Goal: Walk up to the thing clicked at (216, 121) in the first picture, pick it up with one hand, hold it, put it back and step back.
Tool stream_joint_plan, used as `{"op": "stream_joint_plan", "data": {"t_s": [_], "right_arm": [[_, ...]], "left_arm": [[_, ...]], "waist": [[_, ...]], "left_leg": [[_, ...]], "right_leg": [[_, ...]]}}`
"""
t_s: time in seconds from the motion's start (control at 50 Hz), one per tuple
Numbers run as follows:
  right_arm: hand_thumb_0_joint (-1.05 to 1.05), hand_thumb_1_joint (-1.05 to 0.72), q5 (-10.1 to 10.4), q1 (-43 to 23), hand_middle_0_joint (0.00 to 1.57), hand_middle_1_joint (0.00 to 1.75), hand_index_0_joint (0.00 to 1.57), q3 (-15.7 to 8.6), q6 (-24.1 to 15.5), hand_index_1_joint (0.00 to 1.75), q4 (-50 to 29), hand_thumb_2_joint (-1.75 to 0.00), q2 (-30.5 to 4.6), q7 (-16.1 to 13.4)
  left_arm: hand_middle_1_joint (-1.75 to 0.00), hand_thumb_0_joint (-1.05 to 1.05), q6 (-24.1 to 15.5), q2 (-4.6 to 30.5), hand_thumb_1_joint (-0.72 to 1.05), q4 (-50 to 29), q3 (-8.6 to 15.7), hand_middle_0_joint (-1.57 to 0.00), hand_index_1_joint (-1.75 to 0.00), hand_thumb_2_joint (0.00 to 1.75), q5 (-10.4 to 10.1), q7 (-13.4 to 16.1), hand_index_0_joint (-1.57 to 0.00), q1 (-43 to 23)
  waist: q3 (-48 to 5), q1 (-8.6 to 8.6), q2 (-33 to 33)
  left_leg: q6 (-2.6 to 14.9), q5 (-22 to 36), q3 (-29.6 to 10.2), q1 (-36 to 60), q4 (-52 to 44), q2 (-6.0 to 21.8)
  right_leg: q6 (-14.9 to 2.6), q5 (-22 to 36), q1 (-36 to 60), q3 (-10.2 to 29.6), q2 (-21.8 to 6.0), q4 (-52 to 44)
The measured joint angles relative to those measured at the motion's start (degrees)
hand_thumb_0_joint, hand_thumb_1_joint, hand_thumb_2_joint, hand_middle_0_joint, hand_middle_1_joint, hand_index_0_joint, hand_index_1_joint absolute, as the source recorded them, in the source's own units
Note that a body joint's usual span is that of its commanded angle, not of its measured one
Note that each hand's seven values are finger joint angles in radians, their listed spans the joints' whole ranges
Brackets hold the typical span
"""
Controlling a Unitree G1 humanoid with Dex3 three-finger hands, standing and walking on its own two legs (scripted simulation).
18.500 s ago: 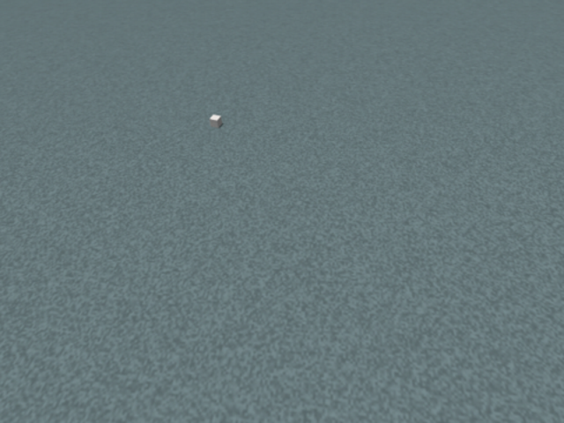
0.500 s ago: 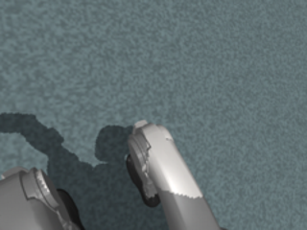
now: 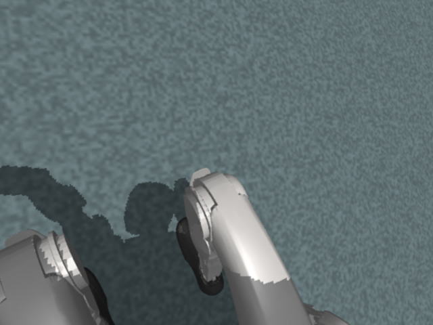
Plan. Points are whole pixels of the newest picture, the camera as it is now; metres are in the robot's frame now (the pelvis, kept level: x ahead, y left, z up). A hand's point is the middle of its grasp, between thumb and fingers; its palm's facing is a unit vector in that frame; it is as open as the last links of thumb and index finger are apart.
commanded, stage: rest palm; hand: left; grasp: from above
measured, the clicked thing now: out of the picture +0.44 +0.34 -0.30
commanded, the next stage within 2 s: close in 0.90 s
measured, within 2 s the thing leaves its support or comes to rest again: neither
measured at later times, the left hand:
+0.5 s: hand out of the picture +0.44 +0.32 -0.24, palm faces -0.03 -0.45 -0.89, open 13.2 cm
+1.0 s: hand out of the picture +0.44 +0.32 -0.26, palm faces -0.02 -0.47 -0.88, open 12.6 cm
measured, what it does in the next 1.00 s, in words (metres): stands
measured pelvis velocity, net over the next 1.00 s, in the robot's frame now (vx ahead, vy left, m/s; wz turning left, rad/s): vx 0.00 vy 0.01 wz -0.04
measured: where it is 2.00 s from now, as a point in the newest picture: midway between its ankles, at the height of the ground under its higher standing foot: (156, 295)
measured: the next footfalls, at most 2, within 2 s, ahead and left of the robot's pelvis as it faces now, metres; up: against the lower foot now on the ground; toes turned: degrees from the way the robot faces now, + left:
none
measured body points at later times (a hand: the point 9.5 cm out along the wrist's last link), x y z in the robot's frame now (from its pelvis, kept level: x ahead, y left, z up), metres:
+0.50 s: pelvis +0.00 +0.00 -0.01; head +0.29 +0.09 +0.32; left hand +0.44 +0.34 -0.19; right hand -0.01 -0.25 -0.06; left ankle +0.08 +0.14 -0.30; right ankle +0.12 -0.12 -0.30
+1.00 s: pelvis +0.00 +0.01 -0.02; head +0.30 +0.10 +0.30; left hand +0.44 +0.34 -0.21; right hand +0.00 -0.24 -0.06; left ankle +0.08 +0.14 -0.30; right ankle +0.12 -0.12 -0.30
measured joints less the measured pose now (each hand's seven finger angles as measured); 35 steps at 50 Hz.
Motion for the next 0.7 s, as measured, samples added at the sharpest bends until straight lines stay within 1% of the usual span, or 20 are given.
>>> {"op": "stream_joint_plan", "data": {"t_s": [0.1,0.16,0.26,0.34,0.44,0.48,0.62,0.7], "right_arm": [[0.0,-0.91,-0.13,0.48,0.19,0.3,0.19,0.8,0.14,0.29,-1.07,-0.89,-0.62,0.22],[0.0,-0.91,-0.22,0.99,0.19,0.3,0.19,1.53,0.29,0.29,-1.77,-0.9,-0.7,0.42],[0.0,-0.91,-0.68,1.44,0.19,0.3,0.19,2.81,0.28,0.29,-2.73,-0.9,-0.6,0.59],[0.0,-0.91,-0.71,1.06,0.19,0.3,0.19,3.69,0.22,0.29,-2.99,-0.9,-0.7,0.67],[0.0,-0.91,-0.36,0.73,0.19,0.3,0.19,4.17,0.39,0.29,-3.72,-0.9,-0.91,0.71],[0.0,-0.91,-0.45,0.69,0.19,0.3,0.19,4.42,0.39,0.29,-4.32,-0.9,-1.07,0.86],[0.0,-0.91,-0.39,0.22,0.19,0.3,0.19,5.52,0.27,0.29,-5.81,-0.9,-1.68,1.11],[0.0,-0.91,-0.17,-0.11,0.19,0.3,0.19,6.03,0.31,0.29,-6.21,-0.9,-1.88,1.06]], "left_arm": [[-0.93,0.0,-0.19,1.14,-0.45,-0.16,0.5,-0.19,-0.97,1.02,-0.42,0.49,-0.16,0.03],[-0.92,0.0,-0.25,1.65,-0.45,-0.34,0.77,-0.2,-0.95,1.01,-1.15,0.75,-0.17,0.17],[-0.88,0.0,-0.4,2.28,-0.43,-0.26,0.21,-0.21,-0.92,0.99,-3.15,1.22,-0.18,0.24],[-0.86,0.0,-0.63,2.77,-0.41,-0.34,-0.14,-0.22,-0.9,0.97,-3.85,1.46,-0.19,0.24],[-0.84,0.0,-1.3,3.27,-0.38,-0.03,-0.51,-0.24,-0.88,0.95,-3.07,1.71,-0.21,0.28],[-0.83,0.0,-1.39,3.39,-0.37,0.1,-0.99,-0.25,-0.87,0.94,-3.5,1.86,-0.21,0.35],[-0.82,0.0,-1.61,4.0,-0.35,0.32,-1.2,-0.25,-0.85,0.9,-5.53,1.99,-0.23,0.78],[-0.81,0.0,-1.79,4.28,-0.33,0.28,-1.24,-0.26,-0.85,0.89,-5.2,1.62,-0.24,1.04]], "waist": [[1.29,-0.19,-0.59],[1.94,-0.18,-1.05],[2.93,-0.48,-1.99],[3.59,-0.9,-2.51],[3.98,-1.14,-2.75],[4.22,-1.26,-2.79],[4.86,-1.69,-3.16],[4.95,-1.68,-3.4]], "left_leg": [[0.04,-0.09,-0.24,-0.2,0.37,0.2],[0.05,-0.06,-0.38,-0.28,0.48,0.25],[0.02,-0.05,-0.7,-0.17,0.84,0.07],[0.05,-0.12,-1.21,-0.2,1.49,-0.24],[0.1,-0.41,-1.73,-0.37,2.34,-0.34],[0.12,-0.53,-1.87,-0.31,2.61,-0.43],[0.19,-0.89,-2.33,-0.21,3.6,-0.58],[0.22,-0.92,-2.6,-0.53,3.95,-0.55]], "right_leg": [[0.16,0.22,-0.21,-0.13,0.28,0.07],[0.21,0.35,-0.28,-0.22,0.37,0.05],[0.26,0.34,0.03,-0.46,0.32,0.23],[0.4,0.19,0.4,-0.84,0.25,0.55],[0.61,0.03,0.54,-1.17,0.38,0.92],[0.68,-0.1,0.72,-1.25,0.37,1.1],[0.92,-0.38,1.03,-1.51,0.44,1.75],[1.02,-0.26,0.76,-1.68,0.58,1.87]]}}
